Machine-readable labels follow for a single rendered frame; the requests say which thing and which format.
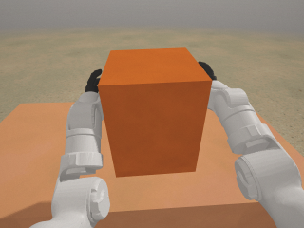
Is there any left robot forearm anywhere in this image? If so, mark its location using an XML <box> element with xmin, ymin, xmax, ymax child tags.
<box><xmin>51</xmin><ymin>91</ymin><xmax>105</xmax><ymax>215</ymax></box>

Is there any carton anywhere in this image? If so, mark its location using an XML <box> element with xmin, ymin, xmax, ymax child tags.
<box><xmin>97</xmin><ymin>47</ymin><xmax>213</xmax><ymax>178</ymax></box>

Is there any robot right upper arm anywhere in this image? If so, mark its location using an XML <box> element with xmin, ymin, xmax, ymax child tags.
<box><xmin>234</xmin><ymin>147</ymin><xmax>304</xmax><ymax>228</ymax></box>

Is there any right robot hand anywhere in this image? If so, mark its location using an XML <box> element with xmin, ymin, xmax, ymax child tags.
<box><xmin>198</xmin><ymin>61</ymin><xmax>217</xmax><ymax>81</ymax></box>

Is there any right robot forearm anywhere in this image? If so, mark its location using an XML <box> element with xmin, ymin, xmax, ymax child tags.
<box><xmin>207</xmin><ymin>80</ymin><xmax>302</xmax><ymax>186</ymax></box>

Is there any left robot hand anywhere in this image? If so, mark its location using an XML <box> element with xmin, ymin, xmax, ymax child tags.
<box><xmin>85</xmin><ymin>69</ymin><xmax>102</xmax><ymax>93</ymax></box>

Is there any pedestal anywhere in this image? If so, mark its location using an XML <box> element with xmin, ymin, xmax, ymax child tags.
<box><xmin>0</xmin><ymin>102</ymin><xmax>304</xmax><ymax>228</ymax></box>

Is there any robot left upper arm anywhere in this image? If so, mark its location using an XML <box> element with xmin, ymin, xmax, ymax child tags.
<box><xmin>29</xmin><ymin>177</ymin><xmax>110</xmax><ymax>228</ymax></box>

